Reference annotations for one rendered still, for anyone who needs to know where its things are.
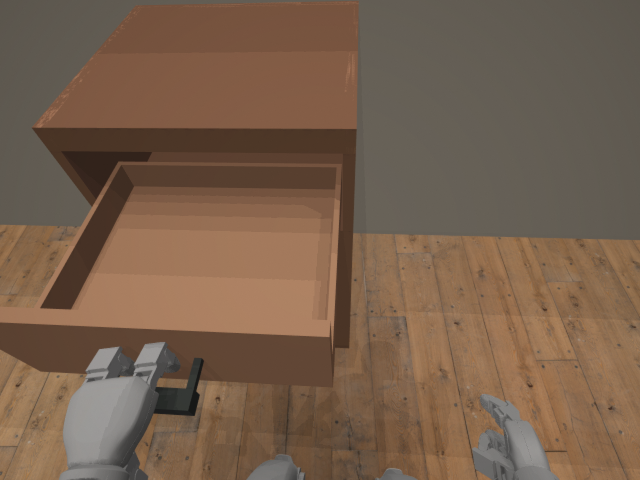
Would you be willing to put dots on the cabinet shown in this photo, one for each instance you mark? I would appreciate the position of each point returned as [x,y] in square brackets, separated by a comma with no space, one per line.
[219,83]

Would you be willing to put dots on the handle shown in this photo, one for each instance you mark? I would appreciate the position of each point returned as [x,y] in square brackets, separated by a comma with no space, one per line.
[180,401]

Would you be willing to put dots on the right robot shin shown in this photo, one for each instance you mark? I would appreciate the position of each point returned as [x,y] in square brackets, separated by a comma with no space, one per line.
[392,471]

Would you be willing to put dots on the left robot hand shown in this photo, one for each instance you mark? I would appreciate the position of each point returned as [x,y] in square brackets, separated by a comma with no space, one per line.
[108,415]

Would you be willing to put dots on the right robot hand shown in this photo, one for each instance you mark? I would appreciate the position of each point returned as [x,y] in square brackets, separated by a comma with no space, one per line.
[498,457]

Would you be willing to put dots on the robot left thigh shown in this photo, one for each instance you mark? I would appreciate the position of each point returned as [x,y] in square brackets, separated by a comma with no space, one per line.
[277,470]

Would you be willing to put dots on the drawer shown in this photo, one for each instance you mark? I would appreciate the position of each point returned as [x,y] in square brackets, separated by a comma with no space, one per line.
[234,263]

